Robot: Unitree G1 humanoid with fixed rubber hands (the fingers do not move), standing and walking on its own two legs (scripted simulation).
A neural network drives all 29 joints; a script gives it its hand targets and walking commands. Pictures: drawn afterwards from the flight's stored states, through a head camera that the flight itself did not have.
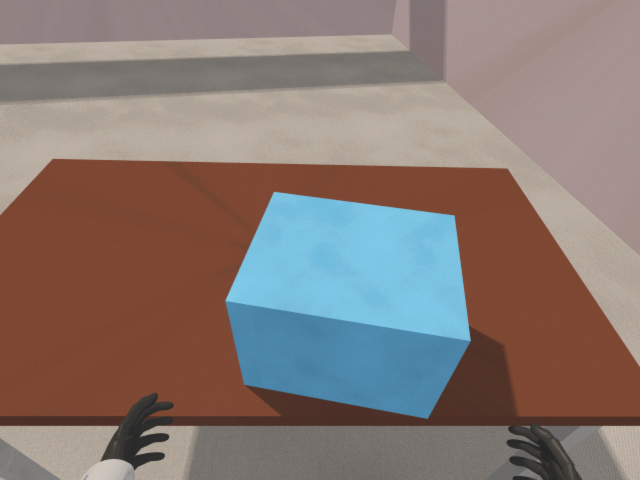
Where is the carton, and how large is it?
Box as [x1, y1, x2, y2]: [225, 192, 470, 418]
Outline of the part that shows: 274,192 225,301 244,384 427,418 470,340 454,215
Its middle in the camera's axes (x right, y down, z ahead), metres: +0.04 +0.09 +0.59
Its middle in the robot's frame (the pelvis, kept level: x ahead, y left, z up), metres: +0.40 -0.03 +0.00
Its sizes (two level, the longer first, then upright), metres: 0.285 0.224 0.213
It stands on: a table, 0.68 m high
